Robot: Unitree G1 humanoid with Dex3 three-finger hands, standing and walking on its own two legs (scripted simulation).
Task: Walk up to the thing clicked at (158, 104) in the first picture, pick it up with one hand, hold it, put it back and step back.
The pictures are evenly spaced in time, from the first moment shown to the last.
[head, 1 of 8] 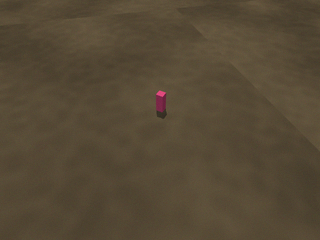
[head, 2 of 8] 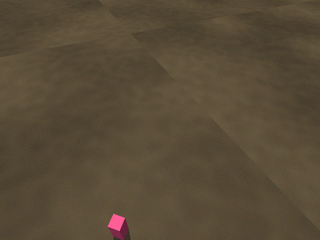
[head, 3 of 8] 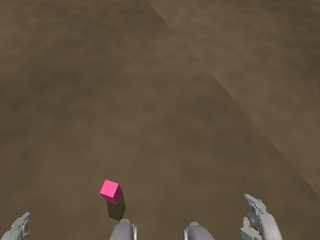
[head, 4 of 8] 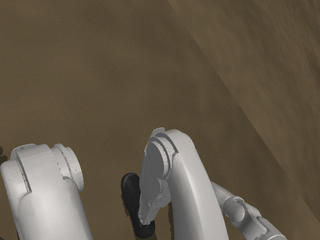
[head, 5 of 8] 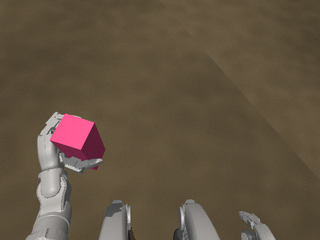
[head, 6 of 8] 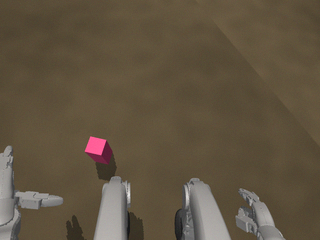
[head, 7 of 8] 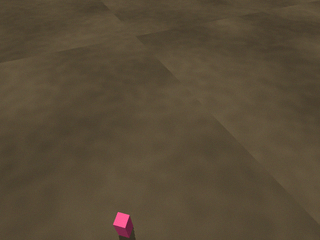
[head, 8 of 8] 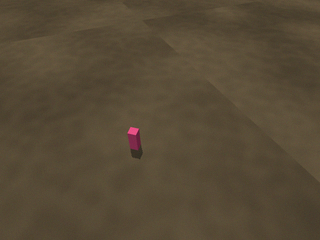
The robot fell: no
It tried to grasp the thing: yes
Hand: left
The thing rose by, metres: 0.68
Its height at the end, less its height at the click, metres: +0.00
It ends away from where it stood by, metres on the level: 0.00
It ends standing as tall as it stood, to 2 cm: yes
